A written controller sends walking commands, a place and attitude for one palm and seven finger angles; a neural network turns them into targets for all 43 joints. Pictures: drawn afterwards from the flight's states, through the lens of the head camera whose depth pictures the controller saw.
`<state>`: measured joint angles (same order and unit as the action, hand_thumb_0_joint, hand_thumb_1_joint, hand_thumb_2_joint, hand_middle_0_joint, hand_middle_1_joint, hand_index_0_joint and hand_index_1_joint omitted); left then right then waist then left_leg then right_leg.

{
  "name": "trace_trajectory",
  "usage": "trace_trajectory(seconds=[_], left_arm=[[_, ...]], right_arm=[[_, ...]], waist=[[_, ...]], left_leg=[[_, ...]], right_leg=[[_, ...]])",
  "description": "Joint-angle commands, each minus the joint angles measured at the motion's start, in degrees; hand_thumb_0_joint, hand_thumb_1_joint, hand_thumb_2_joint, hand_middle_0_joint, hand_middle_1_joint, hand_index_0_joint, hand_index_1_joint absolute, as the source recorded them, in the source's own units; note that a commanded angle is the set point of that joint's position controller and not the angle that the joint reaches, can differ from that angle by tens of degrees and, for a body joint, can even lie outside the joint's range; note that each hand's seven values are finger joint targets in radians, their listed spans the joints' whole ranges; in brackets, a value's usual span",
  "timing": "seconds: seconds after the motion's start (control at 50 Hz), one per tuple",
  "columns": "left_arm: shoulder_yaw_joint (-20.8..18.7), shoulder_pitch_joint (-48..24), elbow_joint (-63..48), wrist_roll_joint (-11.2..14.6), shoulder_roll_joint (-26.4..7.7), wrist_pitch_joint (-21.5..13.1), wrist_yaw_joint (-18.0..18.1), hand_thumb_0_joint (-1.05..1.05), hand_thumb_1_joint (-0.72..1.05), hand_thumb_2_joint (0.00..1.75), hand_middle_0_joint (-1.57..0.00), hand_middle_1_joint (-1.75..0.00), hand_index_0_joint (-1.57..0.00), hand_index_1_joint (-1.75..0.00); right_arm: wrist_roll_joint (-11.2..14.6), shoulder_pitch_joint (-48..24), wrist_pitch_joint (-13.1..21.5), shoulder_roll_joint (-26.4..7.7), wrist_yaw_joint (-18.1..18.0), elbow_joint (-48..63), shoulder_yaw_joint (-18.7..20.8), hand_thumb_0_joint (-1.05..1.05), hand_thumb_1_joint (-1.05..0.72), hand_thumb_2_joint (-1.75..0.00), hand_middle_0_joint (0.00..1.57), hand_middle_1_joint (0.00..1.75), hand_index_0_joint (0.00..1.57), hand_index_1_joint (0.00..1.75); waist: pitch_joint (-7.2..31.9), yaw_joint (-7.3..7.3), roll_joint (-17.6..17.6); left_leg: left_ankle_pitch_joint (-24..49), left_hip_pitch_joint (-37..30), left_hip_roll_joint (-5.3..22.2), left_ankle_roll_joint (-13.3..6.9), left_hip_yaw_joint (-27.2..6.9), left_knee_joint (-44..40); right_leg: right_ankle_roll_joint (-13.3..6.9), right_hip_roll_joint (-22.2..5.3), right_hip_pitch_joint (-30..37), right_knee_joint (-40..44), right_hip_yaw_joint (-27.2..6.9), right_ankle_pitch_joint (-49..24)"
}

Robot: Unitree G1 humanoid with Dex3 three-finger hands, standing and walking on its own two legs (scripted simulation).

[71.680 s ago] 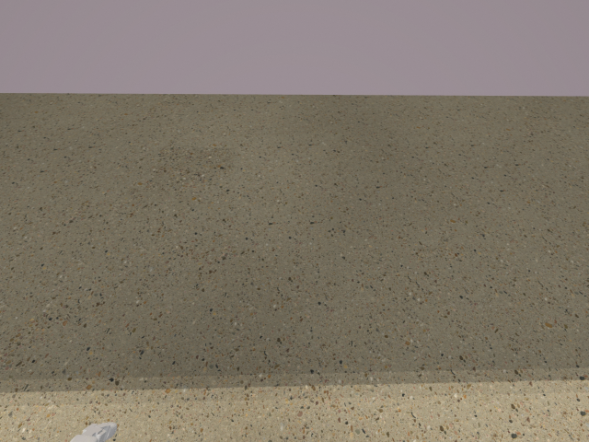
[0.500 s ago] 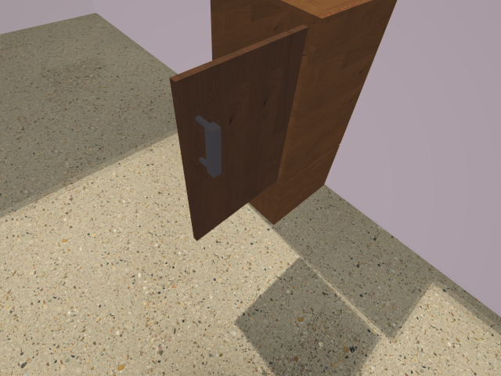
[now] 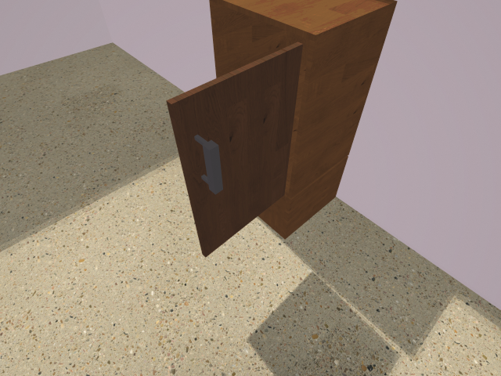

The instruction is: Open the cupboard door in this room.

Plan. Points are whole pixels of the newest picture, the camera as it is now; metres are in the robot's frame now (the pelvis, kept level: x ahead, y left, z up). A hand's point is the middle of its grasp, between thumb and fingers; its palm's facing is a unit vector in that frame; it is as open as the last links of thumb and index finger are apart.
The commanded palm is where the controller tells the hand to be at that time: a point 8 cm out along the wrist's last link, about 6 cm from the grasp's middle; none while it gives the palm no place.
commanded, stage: let the arm hang, fingers relaxed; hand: left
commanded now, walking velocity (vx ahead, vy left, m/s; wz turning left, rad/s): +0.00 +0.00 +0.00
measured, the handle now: (207, 164) +0.57 +0.13 -0.02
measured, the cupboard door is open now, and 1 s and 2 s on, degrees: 92 92 92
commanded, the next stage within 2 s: look to check the result in 0.26 s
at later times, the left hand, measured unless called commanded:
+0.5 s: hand out of the picture -0.02 +0.15 -0.17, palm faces +0.05 -0.98 -0.19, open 7.4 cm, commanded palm none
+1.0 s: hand out of the picture +0.01 +0.14 -0.17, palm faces +0.05 -0.98 -0.19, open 7.4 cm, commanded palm none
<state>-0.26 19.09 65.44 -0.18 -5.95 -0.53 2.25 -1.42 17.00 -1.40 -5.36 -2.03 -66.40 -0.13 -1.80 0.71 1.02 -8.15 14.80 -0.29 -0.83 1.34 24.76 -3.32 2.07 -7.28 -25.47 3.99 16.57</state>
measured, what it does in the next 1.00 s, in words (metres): stands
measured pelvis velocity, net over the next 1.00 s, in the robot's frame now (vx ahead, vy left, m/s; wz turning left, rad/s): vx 0.03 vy -0.02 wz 0.00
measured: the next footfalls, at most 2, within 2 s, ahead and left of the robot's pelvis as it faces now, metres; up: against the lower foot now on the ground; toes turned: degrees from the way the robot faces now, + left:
none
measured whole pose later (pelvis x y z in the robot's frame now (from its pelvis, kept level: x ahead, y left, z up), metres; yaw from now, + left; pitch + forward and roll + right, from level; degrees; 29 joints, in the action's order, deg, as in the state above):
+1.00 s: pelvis +0.03 -0.02 +0.00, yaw +0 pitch -2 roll +1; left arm -0.7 17.8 65.1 0.0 -6.8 -0.8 2.5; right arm -1.2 14.8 -1.0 -7.3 -2.9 -66.2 0.1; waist -3.1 0.4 0.0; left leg -10.4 11.9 1.1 1.1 0.9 23.9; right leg -4.8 3.7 -3.1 -21.8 4.0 17.3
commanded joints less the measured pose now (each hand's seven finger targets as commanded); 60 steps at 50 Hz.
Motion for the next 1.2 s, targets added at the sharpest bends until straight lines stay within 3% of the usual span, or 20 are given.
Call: trace_trajectory(seconds=[0.0,0.16,0.2,0.38,0.62,0.68,0.8,0.94,1.18], left_arm=[[-1.0,5.7,-0.4,-0.2,-5.3,-0.4,0.7,0.00,0.90,0.90,-0.20,-0.30,-0.20,-0.30],[-1.1,4.7,-0.4,0.0,-5.6,-0.4,0.5,0.00,0.90,0.90,-0.20,-0.30,-0.20,-0.30],[-1.1,4.8,-0.6,-0.1,-5.6,-0.5,0.6,0.00,0.90,0.90,-0.20,-0.30,-0.20,-0.30],[-1.1,4.8,-0.4,0.1,-6.1,-0.7,0.5,0.00,0.90,0.90,-0.20,-0.30,-0.20,-0.30],[-1.2,5.1,-0.2,0.0,-6.3,-0.7,0.7,0.00,0.90,0.90,-0.20,-0.30,-0.20,-0.30],[-1.1,4.9,-0.3,0.0,-6.5,-0.7,0.7,0.00,0.90,0.90,-0.20,-0.30,-0.20,-0.30],[-1.3,4.9,-0.4,0.0,-6.8,-0.7,0.8,0.00,0.90,0.90,-0.20,-0.30,-0.20,-0.30],[-1.4,4.8,-0.6,0.1,-6.9,-0.7,0.9,0.00,0.90,0.90,-0.20,-0.30,-0.20,-0.30],[-1.4,4.7,-0.7,0.1,-7.1,-0.6,0.8,0.00,0.90,0.90,-0.20,-0.30,-0.20,-0.30]], right_arm=[[0.2,4.6,0.9,-4.7,-0.2,1.0,0.7,0.00,-0.90,-0.90,0.20,0.30,0.20,0.30],[0.1,3.8,1.0,-4.9,-0.4,1.1,0.6,0.00,-0.90,-0.90,0.20,0.30,0.20,0.30],[0.2,3.7,1.0,-5.5,-0.4,1.4,0.7,0.00,-0.90,-0.90,0.20,0.30,0.20,0.30],[0.3,3.2,1.2,-6.2,-0.6,1.2,0.6,0.00,-0.90,-0.90,0.20,0.30,0.20,0.30],[0.4,2.1,1.0,-6.5,-0.7,1.1,0.7,0.00,-0.90,-0.90,0.20,0.30,0.20,0.30],[0.3,1.9,1.1,-6.7,-0.7,1.1,0.7,0.00,-0.90,-0.90,0.20,0.30,0.20,0.30],[0.4,2.0,1.0,-6.9,-0.8,1.3,0.7,0.00,-0.90,-0.90,0.20,0.30,0.20,0.30],[0.4,2.0,1.1,-6.7,-0.9,1.2,0.7,0.00,-0.90,-0.90,0.20,0.30,0.20,0.30],[0.5,1.9,1.2,-7.1,-1.1,1.2,0.8,0.00,-0.90,-0.90,0.20,0.30,0.20,0.30]], waist=[[-4.7,-0.59,-0.7],[-5.0,-0.50,1.2],[-4.2,-0.54,-0.3],[-2.5,-0.37,-0.3],[-3.4,-0.48,-1.8],[-3.7,-0.49,-0.5],[-3.3,-0.74,-2.4],[-3.1,-0.73,-1.4],[-3.0,-0.62,-1.7]], left_leg=[[1.5,-2.1,5.1,-1.4,-5.1,-3.4],[2.4,-3.0,5.1,-1.0,-4.8,-3.3],[3.1,-3.7,5.3,-1.1,-4.8,-2.9],[5.4,-5.2,5.5,-1.0,-4.4,-2.9],[5.5,-5.8,5.4,-0.9,-3.9,-2.6],[5.7,-5.8,5.4,-0.8,-3.9,-2.7],[5.9,-5.4,5.3,-0.9,-3.5,-2.1],[6.8,-5.4,5.1,-0.8,-3.1,-1.7],[7.2,-6.2,5.4,-0.9,-3.2,-2.0]], right_leg=[[-0.4,-7.7,-6.7,8.1,-6.6,-1.7],[-0.3,-8.0,-6.0,8.8,-7.2,-3.6],[-0.1,-7.8,-5.5,9.0,-7.2,-4.7],[0.2,-8.0,-3.6,8.8,-7.1,-8.9],[1.3,-8.1,-3.2,9.3,-7.1,-12.0],[1.1,-8.1,-3.1,9.3,-7.0,-12.1],[2.2,-8.2,-1.8,9.4,-6.6,-15.1],[2.8,-8.4,-0.9,9.0,-6.8,-18.5],[2.7,-8.2,-0.7,9.0,-6.8,-18.5]])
